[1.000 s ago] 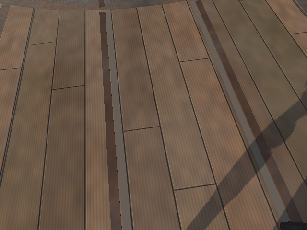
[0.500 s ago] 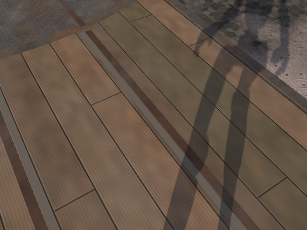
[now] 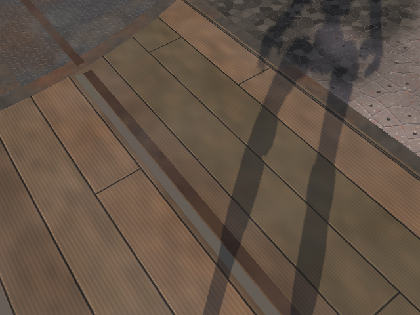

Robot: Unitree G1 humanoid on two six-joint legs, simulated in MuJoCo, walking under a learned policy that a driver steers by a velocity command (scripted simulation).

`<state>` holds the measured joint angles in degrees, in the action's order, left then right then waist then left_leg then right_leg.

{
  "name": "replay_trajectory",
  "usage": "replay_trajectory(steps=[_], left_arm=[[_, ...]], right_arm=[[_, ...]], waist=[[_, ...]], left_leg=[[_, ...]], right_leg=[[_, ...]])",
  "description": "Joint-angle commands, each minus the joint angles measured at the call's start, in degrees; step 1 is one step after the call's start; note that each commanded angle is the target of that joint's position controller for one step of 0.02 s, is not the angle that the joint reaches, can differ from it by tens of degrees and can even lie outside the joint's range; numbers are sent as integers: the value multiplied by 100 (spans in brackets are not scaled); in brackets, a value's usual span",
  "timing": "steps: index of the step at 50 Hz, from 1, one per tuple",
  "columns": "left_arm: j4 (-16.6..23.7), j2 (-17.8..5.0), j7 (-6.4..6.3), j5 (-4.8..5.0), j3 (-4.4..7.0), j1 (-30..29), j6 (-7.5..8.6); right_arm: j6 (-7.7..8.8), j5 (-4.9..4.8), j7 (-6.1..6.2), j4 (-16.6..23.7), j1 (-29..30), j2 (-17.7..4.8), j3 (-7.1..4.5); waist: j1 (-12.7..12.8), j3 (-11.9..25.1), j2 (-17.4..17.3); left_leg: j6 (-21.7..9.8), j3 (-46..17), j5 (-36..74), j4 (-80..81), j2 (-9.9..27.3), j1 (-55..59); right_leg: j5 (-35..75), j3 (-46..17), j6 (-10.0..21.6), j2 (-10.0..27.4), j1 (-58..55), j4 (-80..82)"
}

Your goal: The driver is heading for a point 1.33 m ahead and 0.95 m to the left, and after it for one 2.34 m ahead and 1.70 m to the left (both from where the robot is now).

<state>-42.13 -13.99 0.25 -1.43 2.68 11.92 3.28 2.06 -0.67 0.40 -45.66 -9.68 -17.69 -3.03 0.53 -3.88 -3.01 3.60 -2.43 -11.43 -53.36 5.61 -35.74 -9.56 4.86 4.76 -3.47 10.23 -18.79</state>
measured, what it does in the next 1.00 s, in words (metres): walks ahead, turning left: left foot, then right foot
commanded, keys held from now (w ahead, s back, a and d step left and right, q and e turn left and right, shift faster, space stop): q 1.00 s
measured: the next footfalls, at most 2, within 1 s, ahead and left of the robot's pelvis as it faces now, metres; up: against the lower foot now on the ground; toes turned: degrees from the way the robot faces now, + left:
left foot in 0.22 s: +0.17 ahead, +0.14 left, +0.00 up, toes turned +9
right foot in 0.64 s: +0.22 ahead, -0.09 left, +0.00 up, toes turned +27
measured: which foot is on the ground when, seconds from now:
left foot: up 0.00-0.20, down 0.22-0.64, up 0.66-1.00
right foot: down 0.00-0.22, up 0.24-0.62, down 0.64-1.00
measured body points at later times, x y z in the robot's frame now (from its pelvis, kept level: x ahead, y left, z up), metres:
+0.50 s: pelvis +0.10 +0.03 -0.01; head +0.15 +0.06 +0.44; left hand +0.19 +0.34 -0.12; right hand +0.32 -0.21 -0.10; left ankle +0.13 +0.13 -0.75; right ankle +0.17 -0.13 -0.70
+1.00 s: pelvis +0.12 +0.00 +0.00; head +0.16 +0.02 +0.44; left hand +0.07 +0.31 -0.11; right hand +0.41 -0.13 -0.10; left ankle +0.04 +0.12 -0.71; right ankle +0.19 -0.11 -0.75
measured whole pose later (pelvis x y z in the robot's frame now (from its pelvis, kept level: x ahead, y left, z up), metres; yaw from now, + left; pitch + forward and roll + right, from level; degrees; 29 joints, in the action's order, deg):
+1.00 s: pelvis +0.12 +0.00 +0.00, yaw +35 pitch +1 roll +0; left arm -42.1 -15.6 -1.9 -0.1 4.0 8.8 -1.0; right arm -4.4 -1.2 -0.1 -34.9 -9.9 -17.4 -4.7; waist 1.3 -3.2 -0.8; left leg 4.7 0.0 -22.6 -46.5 1.8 -23.8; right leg -14.0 6.3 -0.5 4.3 12.8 -25.7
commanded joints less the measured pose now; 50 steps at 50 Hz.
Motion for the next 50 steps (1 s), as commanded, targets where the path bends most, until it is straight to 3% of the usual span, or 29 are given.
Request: replay_trajectory(steps=[1,5,9,10,11,12,13,14,15,16,17,18,20,23,28,31,32,33,34,35,36,37,38,41,45,50], left_arm=[[282,-909,-134,-10,241,-380,44],[79,-1012,-197,78,293,-232,-170],[57,-1067,-277,226,340,-339,-364],[65,-1054,-312,270,342,-399,-392],[19,-1002,-330,251,336,-192,-379],[230,-810,-312,34,267,-204,-312],[366,-595,-240,-85,178,-229,-277],[227,-820,-160,54,228,-296,-279],[252,-868,-141,193,253,-458,-302],[191,-838,-189,174,266,-515,-339],[200,-917,-248,114,305,-582,-382],[192,-848,-257,114,300,-531,-411],[151,-693,-272,144,262,-387,-408],[142,-630,-285,148,222,-463,-380],[167,-756,-187,188,261,-501,-279],[49,-787,-101,200,313,-88,-160],[10,-1011,-108,151,387,78,-147],[82,-1429,-158,50,467,77,-187],[89,-1633,-124,-160,500,-75,-210],[291,-1274,-143,-140,409,-397,-179],[342,-1006,-177,-54,342,-665,-179],[399,-902,-205,31,306,-784,-190],[393,-853,-237,107,281,-785,-203],[327,-903,-334,64,279,-403,-294],[305,-1191,-336,73,391,-197,-368],[312,-1397,-192,200,480,-351,-371]], right_arm=[[-5,8,-38,257,-201,-285,-62],[-60,9,-162,544,123,-360,-112],[-107,6,-303,737,51,-372,-177],[-83,4,-311,707,-204,-413,-219],[-53,46,-259,648,-601,-691,-330],[-42,122,-129,704,-956,-1400,-516],[-50,238,-114,754,-1110,-1519,-502],[-44,181,-135,857,-915,-1130,-397],[-41,99,-118,940,-499,-972,-370],[-84,-5,-85,978,-215,-835,-344],[-140,-50,-36,1033,-6,-755,-313],[-189,-4,3,1076,88,-770,-309],[-247,60,64,1128,63,-844,-354],[-290,27,152,1164,7,-941,-411],[-395,35,151,1269,123,-950,-427],[-463,-48,164,1346,307,-880,-399],[-476,-53,177,1353,180,-731,-357],[-478,23,157,1334,-144,-374,-269],[-400,-6,138,1568,-22,-653,-366],[-370,37,136,1406,-132,-1069,-494],[-404,-5,127,1260,-223,-1141,-554],[-476,-3,155,1113,-356,-974,-534],[-523,5,151,1116,-360,-843,-498],[-529,-95,102,1346,55,-546,-382],[-516,-50,16,1567,350,-386,-280],[-579,-59,-98,1617,186,-498,-318]], waist=[[-67,685,748],[95,582,697],[-8,539,774],[-175,657,709],[-326,946,352],[-330,1357,-873],[-288,2015,-1448],[-420,2221,-587],[-287,1691,-291],[-171,1285,89],[-85,1058,69],[22,1015,-149],[44,1094,-402],[-56,1231,-456],[-158,1114,-741],[90,1056,-746],[86,1078,-468],[-160,1120,859],[-217,766,2154],[-214,683,1512],[-306,603,1154],[-324,580,993],[-251,501,1002],[22,507,1182],[244,746,1305],[165,764,1418]], left_leg=[[32,69,865,728,-1,794],[-93,194,463,1203,-43,480],[-388,480,-229,1708,-252,601],[-534,607,178,2230,-426,1089],[-763,364,1556,2758,-474,1940],[-1408,-1296,4576,2665,637,3223],[-2655,-3133,5401,2882,1679,4252],[-2554,-2741,4515,2970,1533,4134],[-2260,-2167,3728,3015,1237,3679],[-1959,-1844,2933,3142,946,3243],[-1792,-1670,2374,3273,760,2810],[-1720,-1522,2206,3351,555,2429],[-1705,-1462,2158,3375,424,2343],[-1644,-1598,1611,3318,370,2325],[-1537,-2206,604,3297,300,2157],[-1281,-2376,635,2945,81,2025],[-1015,-2187,92,2580,-181,1662],[-652,-1303,-1518,1223,-872,919],[-391,-590,-2569,55,-1329,14],[-256,-793,-2262,-900,-969,50],[-180,-719,-1864,-1265,-944,39],[-63,-625,-1574,-1530,-907,2],[43,-586,-1341,-1766,-873,-157],[228,-173,-1024,-1260,-728,-288],[278,79,-1189,-97,-419,160],[-15,527,-1042,1240,-441,1226]], right_leg=[[3518,-90,768,1471,-81,492],[3256,-142,775,1799,-718,190],[3389,-189,580,1978,-947,-659],[3608,-21,385,1815,-849,-1181],[3354,223,33,1428,-547,-2055],[1201,449,-469,739,805,-3685],[-3025,-234,-757,-279,2267,-5079],[-3015,-1093,-699,78,2375,-5555],[-2584,-1057,-655,235,2635,-5517],[-2211,-992,-682,366,2724,-5158],[-1869,-988,-732,453,2587,-4742],[-1638,-904,-793,383,2240,-4504],[-1434,-857,-911,252,2002,-3914],[-1146,-940,-996,209,1736,-3106],[-1028,-995,-913,116,1287,-2131],[-324,-852,-697,104,523,-658],[-18,-1161,-513,576,-23,-217],[499,-2382,-15,1907,-544,95],[1099,-3633,918,2682,-36,352],[1113,-3296,1044,2599,72,304],[1095,-2622,778,2226,118,164],[999,-2130,567,1895,18,78],[1185,-1898,566,1835,-84,39],[1547,-1322,662,1690,-513,50],[1849,-1098,787,1984,-928,-26],[1985,-753,697,2153,-577,-207]])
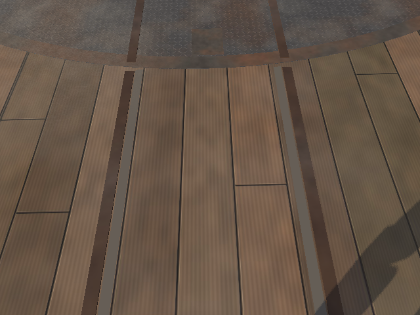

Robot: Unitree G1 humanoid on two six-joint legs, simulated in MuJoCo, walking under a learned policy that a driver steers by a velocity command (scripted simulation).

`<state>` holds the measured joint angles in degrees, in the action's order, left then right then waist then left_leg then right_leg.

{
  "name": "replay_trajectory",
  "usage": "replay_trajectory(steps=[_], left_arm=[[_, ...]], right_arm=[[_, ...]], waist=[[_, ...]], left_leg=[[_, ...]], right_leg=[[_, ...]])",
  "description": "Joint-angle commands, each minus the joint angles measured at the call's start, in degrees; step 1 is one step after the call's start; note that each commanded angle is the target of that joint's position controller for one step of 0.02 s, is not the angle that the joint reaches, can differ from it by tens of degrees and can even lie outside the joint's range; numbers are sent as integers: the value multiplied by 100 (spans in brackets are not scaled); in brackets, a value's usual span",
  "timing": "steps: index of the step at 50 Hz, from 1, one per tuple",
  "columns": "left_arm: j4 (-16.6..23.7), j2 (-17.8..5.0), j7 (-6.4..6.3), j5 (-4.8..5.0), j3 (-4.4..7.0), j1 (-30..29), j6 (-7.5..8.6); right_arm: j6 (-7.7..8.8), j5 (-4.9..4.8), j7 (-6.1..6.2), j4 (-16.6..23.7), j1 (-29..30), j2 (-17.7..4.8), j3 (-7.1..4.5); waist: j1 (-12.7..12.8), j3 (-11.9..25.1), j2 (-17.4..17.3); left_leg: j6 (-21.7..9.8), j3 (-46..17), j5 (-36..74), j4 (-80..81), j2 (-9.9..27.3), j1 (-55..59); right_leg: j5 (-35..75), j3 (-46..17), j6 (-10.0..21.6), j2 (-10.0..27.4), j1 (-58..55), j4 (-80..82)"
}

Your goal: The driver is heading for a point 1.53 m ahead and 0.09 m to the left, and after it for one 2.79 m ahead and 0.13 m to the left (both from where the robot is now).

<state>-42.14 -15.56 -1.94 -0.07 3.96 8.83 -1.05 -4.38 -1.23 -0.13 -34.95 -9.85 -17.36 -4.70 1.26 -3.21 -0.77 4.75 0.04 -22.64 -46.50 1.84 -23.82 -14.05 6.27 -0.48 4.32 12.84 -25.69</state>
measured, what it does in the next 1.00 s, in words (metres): steps on the spot, turning left: left foot, then right foot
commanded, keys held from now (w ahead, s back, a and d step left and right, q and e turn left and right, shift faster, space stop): q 0.32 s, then no key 0.56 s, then w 0.12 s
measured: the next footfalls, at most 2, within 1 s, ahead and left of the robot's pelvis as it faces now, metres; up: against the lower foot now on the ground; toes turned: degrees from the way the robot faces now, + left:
left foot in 0.08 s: +0.01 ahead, +0.15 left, +0.00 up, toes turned +10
right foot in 0.52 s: +0.09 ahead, -0.09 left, +0.00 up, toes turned +19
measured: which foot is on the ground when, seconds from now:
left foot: up 0.00-0.06, down 0.08-1.00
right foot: down 0.00-0.08, up 0.10-0.50, down 0.52-1.00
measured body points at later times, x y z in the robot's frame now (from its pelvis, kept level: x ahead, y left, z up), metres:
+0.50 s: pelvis +0.01 +0.02 -0.01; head +0.03 +0.04 +0.44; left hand +0.08 +0.34 -0.10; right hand +0.24 -0.20 -0.09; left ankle +0.00 +0.13 -0.74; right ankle +0.05 -0.11 -0.73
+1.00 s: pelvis +0.02 +0.02 -0.01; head +0.02 +0.02 +0.44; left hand +0.08 +0.30 -0.12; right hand +0.20 -0.20 -0.12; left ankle -0.03 +0.14 -0.74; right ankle +0.05 -0.10 -0.74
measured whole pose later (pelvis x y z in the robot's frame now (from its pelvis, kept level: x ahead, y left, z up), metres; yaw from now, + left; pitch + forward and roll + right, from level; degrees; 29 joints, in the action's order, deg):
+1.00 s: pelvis +0.02 +0.02 -0.01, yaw +17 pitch -1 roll +0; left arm -42.8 -14.5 -0.3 0.0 1.2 11.2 0.8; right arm -0.8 0.3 1.3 -41.9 -14.9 -14.1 -2.3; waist 0.1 -0.4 0.2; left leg -0.3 -6.4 -21.2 -34.6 -2.0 -13.7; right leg -20.7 -1.2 1.0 -0.6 13.8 -34.1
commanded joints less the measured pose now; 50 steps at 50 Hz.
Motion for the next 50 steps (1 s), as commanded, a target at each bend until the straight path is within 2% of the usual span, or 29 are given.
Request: replay_trajectory(steps=[1,3,4,5,6,7,8,9,10,12,16,22,24,25,26,27,28,29,30,32,34,35,36,38,41,44,46,48,50], left_arm=[[302,-1257,44,117,361,-95,69],[191,-1080,68,203,322,8,94],[131,-815,100,60,256,260,111],[418,-456,124,-283,102,134,120],[577,-763,60,-150,190,-415,143],[584,-927,30,6,246,-548,117],[517,-944,-5,18,274,-473,94],[432,-967,-46,-33,295,-419,71],[415,-970,-51,-72,306,-320,63],[373,-840,-16,-42,277,-174,83],[440,-654,7,-16,186,-387,104],[463,-694,129,49,158,-338,152],[455,-641,182,52,144,-196,202],[410,-571,210,28,127,-26,239],[425,-644,213,-57,126,28,271],[510,-1006,183,-166,169,95,278],[413,-1068,186,-243,138,-169,271],[536,-687,189,-188,34,-432,298],[528,-627,181,-157,5,-489,308],[478,-763,153,-41,26,-502,307],[409,-681,153,-50,-22,-300,302],[397,-634,172,-80,-43,-189,312],[419,-648,203,-89,-48,-7,327],[429,-644,214,-75,-68,-186,322],[422,-540,195,-60,-104,-140,284],[380,-498,187,-57,-121,-99,262],[326,-481,172,-55,-132,-39,229],[305,-572,139,17,-102,11,224],[285,-579,125,75,-99,149,323]], right_arm=[[49,-7,-71,527,97,-526,-166],[46,13,-62,363,-353,-599,-245],[69,6,5,347,-592,-1006,-375],[120,76,86,555,-570,-1631,-453],[279,286,0,555,-770,-1436,-397],[390,280,-22,491,-524,-1274,-330],[431,172,16,457,-192,-1121,-296],[420,83,55,486,27,-961,-234],[395,53,96,503,176,-935,-198],[366,104,154,510,178,-910,-170],[329,76,212,457,49,-1010,-207],[266,132,126,391,112,-940,-139],[253,99,109,366,234,-850,-83],[248,64,115,355,320,-757,-39],[273,84,121,292,150,-609,12],[313,215,124,268,-98,-388,81],[339,179,133,299,-265,-416,52],[343,246,164,219,-197,-674,-2],[339,208,169,199,-45,-743,-47],[289,225,169,128,45,-497,-2],[267,218,113,53,38,-335,60],[260,219,99,58,38,-394,58],[254,196,101,-4,46,-582,14],[282,209,81,-75,-52,-406,38],[345,222,97,-171,-36,-393,45],[382,209,120,-248,-105,-358,62],[370,195,155,-329,-238,-339,73],[402,155,176,-324,-364,-400,53],[542,105,171,-284,-428,-324,80]], waist=[[1,689,1162],[-231,768,845],[-212,893,-166],[-56,861,-1891],[-599,1360,-1361],[-454,1016,-943],[-271,780,-755],[-190,710,-607],[-86,712,-623],[-25,878,-656],[-164,847,-695],[-299,780,-872],[-177,772,-828],[-23,771,-778],[-24,784,-568],[-208,933,300],[-570,724,1354],[-432,685,1250],[-363,626,1159],[-320,591,1075],[-283,610,905],[-219,627,752],[-26,559,388],[-150,477,288],[-71,438,-53],[-62,423,-132],[-70,436,-112],[-101,9,2],[-89,-309,95]], left_leg=[[-249,337,313,993,-91,261],[-602,387,1376,2249,-299,1281],[-906,-576,2940,2504,276,2305],[-1844,-2673,5362,2252,1801,2926],[-2643,-3037,4787,2508,2152,2445],[-2417,-2506,4122,2616,1772,2233],[-2055,-2106,3583,2623,1406,2023],[-1838,-1934,3380,2616,1210,1892],[-1783,-1797,3528,2622,1073,1667],[-1791,-1713,3524,2632,935,1605],[-1770,-1956,2829,2565,824,1680],[-1784,-2346,2472,2373,854,1252],[-1684,-2442,2584,2192,767,1232],[-1524,-2394,2453,2089,630,1102],[-1238,-2308,1979,1997,432,872],[-860,-1765,984,1255,-43,540],[-548,-1038,-333,1035,-571,359],[-310,-899,-574,784,-355,608],[-259,-820,-323,791,-332,612],[-194,-747,407,1416,-217,794],[-237,-752,1291,1948,-161,1320],[-292,-808,1720,1981,-90,1454],[-446,-860,1714,1811,-101,1390],[-557,-910,1460,1934,-97,1171],[-538,-990,1625,2033,-56,1082],[-527,-1022,1571,2064,-47,1021],[-600,-917,262,2084,-179,935],[-762,-870,-1304,2043,-258,474],[-871,-891,-1614,1943,-203,139]], right_leg=[[2397,-826,1128,1382,-797,332],[1830,-425,650,1150,-346,-375],[610,86,142,729,632,-1509],[-2525,204,-413,-105,2399,-3225],[-2696,-775,-436,-323,2544,-4178],[-2222,-951,-367,-206,2646,-4459],[-1674,-1007,-313,-134,2687,-4320],[-1325,-1054,-319,-97,2640,-4155],[-1028,-1028,-362,-173,2407,-4128],[-678,-984,-425,-319,2135,-3952],[-522,-1061,-498,-442,1931,-2662],[-731,-946,-375,-461,989,-1576],[-446,-886,-261,-471,596,-824],[189,-831,-166,-471,143,-33],[970,-1064,-35,-217,-359,438],[2071,-1912,270,696,-816,586],[2411,-2648,1110,1277,-291,620],[2043,-2720,1426,1358,-37,748],[1757,-2509,1294,1131,-105,710],[1395,-2120,930,767,-232,549],[1198,-1748,601,441,-87,394],[877,-1624,456,295,-31,313],[539,-1439,331,95,81,343],[223,-1227,231,-16,-15,180],[430,-1091,219,-104,-95,-6],[462,-1032,196,-153,-152,-74],[-750,-938,231,-292,-91,-55],[-2161,-1060,414,-305,296,-15],[-2649,-1355,618,-153,470,68]])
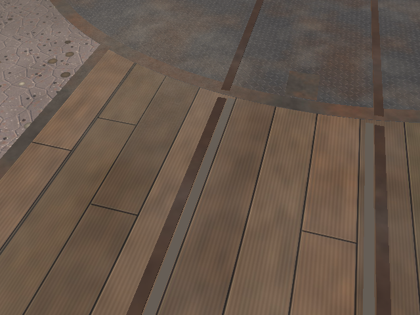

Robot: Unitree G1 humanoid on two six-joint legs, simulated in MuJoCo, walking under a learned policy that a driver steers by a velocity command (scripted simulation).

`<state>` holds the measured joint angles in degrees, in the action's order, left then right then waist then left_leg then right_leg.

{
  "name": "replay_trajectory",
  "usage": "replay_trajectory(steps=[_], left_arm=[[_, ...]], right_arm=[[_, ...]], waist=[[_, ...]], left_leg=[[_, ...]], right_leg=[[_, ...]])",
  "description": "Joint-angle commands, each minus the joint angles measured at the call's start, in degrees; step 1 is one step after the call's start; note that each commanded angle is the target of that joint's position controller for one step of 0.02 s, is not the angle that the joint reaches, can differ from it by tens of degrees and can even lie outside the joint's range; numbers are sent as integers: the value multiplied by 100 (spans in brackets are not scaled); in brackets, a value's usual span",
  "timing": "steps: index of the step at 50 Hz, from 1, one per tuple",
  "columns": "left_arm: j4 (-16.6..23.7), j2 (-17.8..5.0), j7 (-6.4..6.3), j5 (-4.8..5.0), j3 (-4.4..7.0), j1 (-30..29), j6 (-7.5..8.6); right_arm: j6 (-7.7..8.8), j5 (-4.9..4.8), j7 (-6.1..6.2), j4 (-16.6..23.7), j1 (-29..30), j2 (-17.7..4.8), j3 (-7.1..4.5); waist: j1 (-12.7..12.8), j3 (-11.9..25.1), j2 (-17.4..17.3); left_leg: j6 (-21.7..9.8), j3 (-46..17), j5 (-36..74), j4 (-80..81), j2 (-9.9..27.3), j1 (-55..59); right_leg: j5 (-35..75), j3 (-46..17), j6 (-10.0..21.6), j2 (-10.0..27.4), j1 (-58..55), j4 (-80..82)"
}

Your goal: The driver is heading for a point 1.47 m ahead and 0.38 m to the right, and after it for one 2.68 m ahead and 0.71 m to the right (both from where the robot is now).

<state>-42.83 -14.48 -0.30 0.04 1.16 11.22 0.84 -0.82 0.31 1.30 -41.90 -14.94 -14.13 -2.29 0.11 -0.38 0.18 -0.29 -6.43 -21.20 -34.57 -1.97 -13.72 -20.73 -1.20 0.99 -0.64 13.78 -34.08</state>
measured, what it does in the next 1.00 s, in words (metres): walks ahead: right foot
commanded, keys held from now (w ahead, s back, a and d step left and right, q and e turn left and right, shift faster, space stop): w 0.72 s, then no key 0.28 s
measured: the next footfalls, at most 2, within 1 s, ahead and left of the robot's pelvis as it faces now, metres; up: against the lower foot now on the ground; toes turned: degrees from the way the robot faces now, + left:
right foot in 0.54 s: +0.39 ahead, -0.12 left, +0.00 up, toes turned -1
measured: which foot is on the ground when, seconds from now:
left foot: down 0.00-0.56, up 0.58-1.00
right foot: down 0.00-0.20, up 0.22-0.52, down 0.54-1.00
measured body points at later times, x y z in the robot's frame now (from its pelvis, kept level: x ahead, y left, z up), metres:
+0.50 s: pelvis +0.18 -0.01 +0.00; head +0.21 +0.00 +0.44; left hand +0.43 +0.21 -0.07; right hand +0.12 -0.28 -0.13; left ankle -0.01 +0.13 -0.73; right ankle +0.34 -0.12 -0.71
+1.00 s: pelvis +0.41 -0.03 +0.01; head +0.44 -0.02 +0.46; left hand +0.45 +0.25 -0.12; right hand +0.61 -0.26 -0.08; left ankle +0.56 +0.11 -0.71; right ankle +0.35 -0.12 -0.73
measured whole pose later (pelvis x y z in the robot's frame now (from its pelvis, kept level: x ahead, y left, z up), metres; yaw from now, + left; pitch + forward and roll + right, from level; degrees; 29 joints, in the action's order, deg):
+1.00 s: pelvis +0.41 -0.03 +0.01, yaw +0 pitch +1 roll -3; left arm -48.4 -15.6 0.5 0.2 1.9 17.9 3.0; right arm 3.7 0.4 -0.4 -40.8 -6.3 -14.3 -1.5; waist 4.2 -1.6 -2.7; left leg 0.6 -2.8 1.6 -31.8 3.5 -30.4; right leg -14.7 1.9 3.3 -5.2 3.9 -17.8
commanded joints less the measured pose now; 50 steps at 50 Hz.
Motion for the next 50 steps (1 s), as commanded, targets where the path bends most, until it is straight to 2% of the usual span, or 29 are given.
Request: replay_trajectory(steps=[1,5,7,8,9,10,11,12,13,14,16,19,21,23,25,26,27,28,29,30,31,32,33,34,37,40,43,47,50], left_arm=[[327,-699,-32,84,189,15,205],[225,-947,24,104,257,387,334],[303,-984,52,140,260,192,302],[436,-899,62,146,232,-125,302],[637,-735,63,131,188,-451,346],[835,-721,42,92,189,-669,472],[833,-762,20,92,199,-613,549],[817,-854,51,206,234,-542,549],[824,-682,94,262,182,-590,526],[910,-536,148,236,133,-770,520],[995,-394,260,162,94,-941,509],[1084,-106,418,52,-44,-1264,543],[1107,-313,399,88,17,-1373,533],[1111,-617,340,145,123,-1325,501],[1033,-855,261,131,245,-950,470],[868,-1006,207,122,346,-344,435],[657,-1130,148,130,430,465,389],[515,-1541,79,73,509,1376,341],[399,-1757,190,-43,498,1478,382],[448,-1169,192,43,380,1155,402],[451,-1009,175,79,333,735,412],[467,-988,181,27,322,413,419],[464,-909,204,-58,309,214,440],[456,-802,205,-123,281,100,471],[301,-721,218,-40,268,80,593],[115,-896,164,-63,303,233,579],[-3,-947,95,-34,298,374,462],[-251,-1041,57,8,294,690,305],[-345,-1047,28,57,296,586,185]], right_arm=[[276,-75,9,426,68,-599,-149],[587,-148,-113,568,185,-352,-102],[664,-171,-167,505,-98,-417,-125],[691,-162,-207,351,-478,-517,-170],[710,-164,-231,134,-1009,-823,-283],[682,-156,-261,-61,-1741,-1398,-480],[654,-100,-276,-31,-1992,-1303,-445],[626,-67,-272,-23,-1827,-987,-328],[598,-42,-254,2,-1772,-821,-273],[558,-66,-230,-41,-1699,-751,-231],[449,-64,-161,-44,-1426,-519,-124],[410,-122,-12,43,-946,-741,-147],[481,-144,13,-53,-1090,-1106,-243],[522,-182,-9,-149,-1098,-1174,-274],[490,-156,-28,-210,-1057,-1225,-307],[444,-121,-31,-217,-1053,-1207,-305],[416,-72,-17,-182,-1073,-1133,-273],[409,99,-4,-46,-1256,-721,-134],[498,-100,-54,-63,-2196,-26,46],[572,-232,-100,-124,-1590,-735,-94],[608,-324,-126,76,-862,-999,-175],[636,-253,-93,143,-527,-948,-149],[629,-155,-77,151,-428,-897,-169],[581,-142,-82,107,-588,-824,-171],[423,-95,-37,41,-624,-651,-147],[425,44,4,223,-110,-586,-115],[498,37,-61,291,387,-374,-29],[514,-16,-146,442,906,-476,-49],[544,33,-196,486,860,-673,-126]], waist=[[46,-614,63],[67,-495,768],[-155,-516,911],[-360,-400,705],[-523,-140,-30],[-762,138,-1278],[-829,102,-1608],[-641,-197,-841],[-585,-284,-490],[-536,-474,-288],[-398,-539,-526],[-329,-533,-555],[-328,-475,-698],[-207,-508,-739],[56,-175,-787],[377,269,-745],[752,756,-656],[936,1575,330],[337,2461,2117],[514,1651,1268],[456,713,730],[287,342,130],[113,160,115],[-76,198,336],[-215,15,360],[-158,-157,189],[51,-18,191],[280,96,270],[130,225,363]], left_leg=[[-396,-225,-1659,631,197,-972],[-352,372,-461,-256,8,-1176],[-448,495,-182,72,62,-660],[-516,351,163,464,75,-33],[-672,-409,877,880,394,897],[-1115,-1899,1752,1359,1150,2263],[-1683,-3083,2701,1703,1979,2871],[-1777,-2885,2754,1565,2137,2942],[-1708,-2439,2673,1588,2061,3014],[-1548,-2066,2611,1758,1973,2914],[-1233,-1366,2671,2172,1625,2330],[-995,-321,2463,2639,1024,820],[-967,-300,2225,2906,1166,552],[-871,-304,2507,2788,1386,916],[-693,-150,4218,2039,1436,1381],[-576,18,5093,1195,1288,1369],[-434,154,5174,88,1079,864],[-258,303,2922,-1906,670,-383],[-33,-130,-1169,-3714,-296,-1878],[-83,-351,-1000,-4262,39,-2500],[-153,-83,-412,-4200,334,-2772],[-173,54,95,-3942,610,-2533],[-172,75,382,-3675,791,-2305],[-177,13,593,-3538,940,-1975],[-34,142,754,-3082,1012,-1867],[221,261,1323,-2173,990,-2060],[239,471,2316,-842,782,-1582],[177,434,2632,47,548,-1323],[-51,415,2112,634,410,-1045]], right_leg=[[-2037,-807,574,453,307,950],[-1981,-2183,1132,1286,-194,1679],[-903,-2152,1152,1391,57,1511],[130,-1563,921,1038,290,1051],[1221,-629,522,401,843,-89],[1483,203,88,-223,2142,-1892],[-1009,-70,-49,-288,3462,-3054],[-1338,-275,69,3,4095,-3672],[-1062,-227,160,189,4489,-3928],[-719,-153,199,391,4760,-3724],[-57,40,113,595,4331,-3057],[1444,437,-109,346,2514,-1182],[2056,426,-135,153,1583,-418],[2174,270,-11,114,1376,43],[1956,325,222,-38,876,180],[1832,457,385,-187,83,181],[1814,434,533,-107,-1077,133],[1583,-1080,892,1138,-2713,13],[-424,-4211,1738,2291,-3729,1363],[-1415,-4475,1495,2100,-3051,1999],[-1205,-3527,1299,1970,-2143,2045],[-405,-2869,1220,1764,-1318,2097],[206,-2343,1208,1521,-732,2184],[462,-2006,1202,1356,-386,2338],[1195,-1388,1371,1242,105,2682],[3389,-715,1405,1186,110,2578],[4131,-82,1138,873,15,2345],[3855,-212,1071,1058,-586,2017],[3749,-460,912,1167,-1026,1356]])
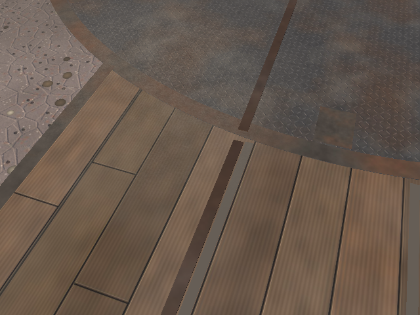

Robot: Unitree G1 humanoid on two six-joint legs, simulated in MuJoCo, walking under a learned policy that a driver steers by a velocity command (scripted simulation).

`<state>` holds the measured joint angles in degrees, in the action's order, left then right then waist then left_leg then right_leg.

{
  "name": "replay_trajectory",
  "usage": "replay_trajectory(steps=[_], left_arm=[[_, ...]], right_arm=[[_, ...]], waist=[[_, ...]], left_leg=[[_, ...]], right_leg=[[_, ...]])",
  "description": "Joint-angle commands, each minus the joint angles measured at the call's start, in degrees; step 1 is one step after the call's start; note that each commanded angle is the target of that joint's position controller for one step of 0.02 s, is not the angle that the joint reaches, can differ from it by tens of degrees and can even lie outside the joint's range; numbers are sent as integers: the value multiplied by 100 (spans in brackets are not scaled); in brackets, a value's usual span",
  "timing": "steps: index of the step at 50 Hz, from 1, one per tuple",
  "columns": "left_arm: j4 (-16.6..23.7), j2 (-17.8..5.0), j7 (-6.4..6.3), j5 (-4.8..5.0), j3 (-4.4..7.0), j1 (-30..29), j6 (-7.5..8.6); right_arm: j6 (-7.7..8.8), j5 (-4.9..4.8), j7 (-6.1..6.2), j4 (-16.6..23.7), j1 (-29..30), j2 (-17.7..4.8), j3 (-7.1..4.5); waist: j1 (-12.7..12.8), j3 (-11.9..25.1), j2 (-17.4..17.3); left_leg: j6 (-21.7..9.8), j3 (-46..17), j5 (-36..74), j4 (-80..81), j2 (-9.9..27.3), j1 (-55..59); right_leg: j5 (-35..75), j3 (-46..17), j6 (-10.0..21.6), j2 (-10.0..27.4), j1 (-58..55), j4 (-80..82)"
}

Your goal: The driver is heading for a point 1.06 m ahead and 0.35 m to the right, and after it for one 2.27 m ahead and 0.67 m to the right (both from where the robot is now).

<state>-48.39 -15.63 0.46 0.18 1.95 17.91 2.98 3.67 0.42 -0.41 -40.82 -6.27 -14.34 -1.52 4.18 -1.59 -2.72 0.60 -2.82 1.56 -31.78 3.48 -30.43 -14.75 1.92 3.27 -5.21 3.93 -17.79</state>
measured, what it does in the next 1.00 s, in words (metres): walks ahead: left foot, then right foot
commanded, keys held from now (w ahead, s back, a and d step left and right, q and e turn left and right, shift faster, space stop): no key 1.00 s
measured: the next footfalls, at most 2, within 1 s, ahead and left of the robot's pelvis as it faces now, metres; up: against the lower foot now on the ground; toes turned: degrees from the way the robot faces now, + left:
left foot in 0.04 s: +0.18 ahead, +0.12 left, +0.00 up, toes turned +0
right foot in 0.30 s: +0.10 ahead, -0.13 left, +0.00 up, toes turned +0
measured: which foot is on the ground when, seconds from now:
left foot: up 0.00-0.02, down 0.04-1.00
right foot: down 0.00-0.06, up 0.08-0.28, down 0.30-1.00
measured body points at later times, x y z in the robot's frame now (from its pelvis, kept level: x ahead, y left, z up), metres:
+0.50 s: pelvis +0.09 +0.00 -0.01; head +0.09 -0.01 +0.44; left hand +0.15 +0.26 -0.14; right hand +0.20 -0.25 -0.14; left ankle +0.14 +0.12 -0.74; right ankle +0.06 -0.13 -0.74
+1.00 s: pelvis +0.11 -0.01 +0.00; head +0.11 -0.02 +0.45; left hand +0.14 +0.24 -0.15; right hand +0.18 -0.27 -0.15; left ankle +0.14 +0.12 -0.74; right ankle +0.06 -0.13 -0.74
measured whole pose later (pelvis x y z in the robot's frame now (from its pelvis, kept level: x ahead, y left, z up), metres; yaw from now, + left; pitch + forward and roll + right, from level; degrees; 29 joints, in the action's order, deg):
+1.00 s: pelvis +0.11 -0.01 +0.00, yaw +0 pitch -2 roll +0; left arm -59.6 -12.3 -1.5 -0.2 0.5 14.4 0.6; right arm -1.4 0.0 2.6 -61.0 -8.1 -13.1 -2.5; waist 0.1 -2.5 -0.4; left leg 1.6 -1.4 -11.4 -27.5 1.1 -14.2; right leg -19.0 0.4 0.3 0.0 6.7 -27.5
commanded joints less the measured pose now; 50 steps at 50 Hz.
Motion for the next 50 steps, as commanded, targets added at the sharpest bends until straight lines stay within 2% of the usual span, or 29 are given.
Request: replay_trajectory(steps=[1,2,3,4,5,6,7,8,9,11,13,14,15,16,17,18,19,21,23,32,39,50], left_arm=[[197,-848,-64,63,189,-153,-59],[186,-706,-73,-25,136,61,-35],[176,-402,-46,-164,21,681,42],[52,-189,-49,-101,-85,876,23],[98,-522,-46,-1,-5,500,-74],[164,-638,-74,46,50,205,-190],[170,-649,-126,32,84,21,-317],[175,-634,-176,-2,104,-39,-433],[136,-562,-217,-7,99,11,-507],[-46,-393,-247,-31,69,234,-532],[-181,-311,-225,-73,66,341,-502],[-180,-318,-213,-133,67,261,-494],[-98,-413,-216,-201,69,98,-485],[9,-648,-247,-173,99,-57,-475],[-91,-822,-252,-96,159,-201,-451],[-66,-600,-244,-94,109,-362,-382],[-104,-467,-245,-122,69,-424,-313],[-167,-439,-224,-95,58,-424,-191],[-274,-459,-216,-60,54,-259,-137],[-569,-404,-221,-31,15,-144,-185],[-772,-335,-204,-32,-8,-156,-197],[-1036,-255,-215,-45,-44,-64,-202]], right_arm=[[115,55,-18,265,-314,-705,-239],[136,107,28,207,-588,-1017,-316],[102,191,70,247,-775,-1300,-346],[1,162,87,183,-942,-803,-241],[-58,65,53,107,-1004,-442,-123],[-91,22,20,74,-763,-449,-104],[-114,32,4,106,-435,-528,-114],[-132,45,1,143,-65,-636,-143],[-157,85,11,154,196,-692,-166],[-199,124,38,99,355,-649,-169],[-222,56,72,-12,354,-563,-148],[-224,26,79,-103,228,-473,-118],[-217,35,77,-219,62,-378,-82],[-219,76,71,-265,-15,-405,-87],[-231,65,92,-264,-53,-409,-113],[-226,83,121,-306,42,-456,-120],[-224,58,146,-347,7,-430,-132],[-235,43,179,-493,-118,-434,-146],[-233,29,175,-616,-164,-406,-153],[-347,-29,218,-1132,-212,-451,-198],[-428,-41,282,-1483,-205,-495,-212],[-465,-40,318,-1897,-192,-469,-197]], waist=[[-452,474,582],[-466,791,271],[-209,1472,-483],[-393,1973,-1036],[-535,1843,-782],[-496,1452,-479],[-428,1102,-277],[-304,819,-308],[-190,672,-487],[-112,667,-619],[-48,735,-520],[-80,692,-436],[-154,512,-278],[-305,247,11],[-476,-10,650],[-433,-93,696],[-480,-45,768],[-478,30,710],[-425,165,573],[-367,220,293],[-389,156,298],[-416,-7,329]], left_leg=[[-252,121,252,810,-197,1136],[-431,-173,2097,871,147,1974],[-1054,-1089,3987,300,1103,3568],[-1752,-1846,3947,386,1736,4050],[-1780,-2030,2847,657,1654,3735],[-1589,-1916,1709,894,1497,3291],[-1443,-1767,812,1135,1370,2761],[-1308,-1585,72,1379,1236,2164],[-1190,-1357,-420,1551,1040,1647],[-1098,-896,-819,1626,739,1142],[-960,-619,-1591,1534,554,960],[-770,-541,-2237,1517,430,855],[-501,-492,-2815,1487,301,727],[-281,-368,-3070,1345,101,768],[-123,-35,-2618,1171,-175,1234],[-87,-14,-2159,890,-187,1639],[-133,12,-1806,755,-187,1833],[-211,30,-1202,620,-189,1922],[-233,41,-696,547,-180,1993],[-167,66,60,458,-166,2200],[-130,62,67,515,-153,2290],[-86,76,-271,660,-160,2266]], right_leg=[[3053,-732,531,1463,-18,-675],[2737,-580,255,1112,215,-1262],[950,-431,-70,708,1289,-2178],[-1635,-416,-371,435,1904,-3100],[-2543,-644,-508,531,2129,-3558],[-2487,-684,-576,661,2308,-3747],[-2243,-663,-641,759,2313,-3673],[-1933,-660,-697,856,2087,-3375],[-1651,-576,-733,853,1716,-3009],[-892,-360,-722,744,1021,-2385],[120,-170,-610,650,459,-1551],[375,-148,-526,639,285,-1251],[523,-369,-401,832,297,-993],[95,-612,-242,1090,657,-733],[-1032,-634,-82,1003,1503,-609],[-1266,-648,-109,962,1850,-409],[-1108,-656,-186,980,1901,-330],[-470,-608,-294,941,1677,-416],[19,-559,-303,915,1440,-547],[914,-432,-249,821,1063,-632],[1074,-374,-238,777,961,-527],[662,-331,-237,730,1004,-324]])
